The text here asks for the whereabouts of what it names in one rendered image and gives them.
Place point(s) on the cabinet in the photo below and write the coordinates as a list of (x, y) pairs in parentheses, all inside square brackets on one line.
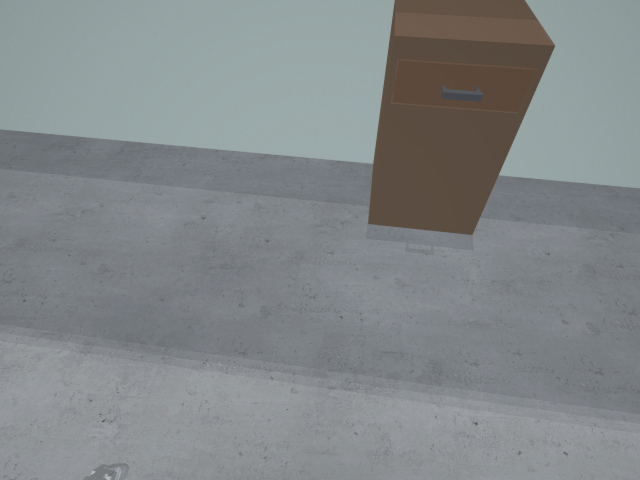
[(434, 166)]

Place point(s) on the handle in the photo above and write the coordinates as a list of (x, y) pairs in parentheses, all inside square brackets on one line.
[(461, 94)]

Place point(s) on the drawer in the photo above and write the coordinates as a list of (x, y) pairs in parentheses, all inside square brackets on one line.
[(420, 82)]

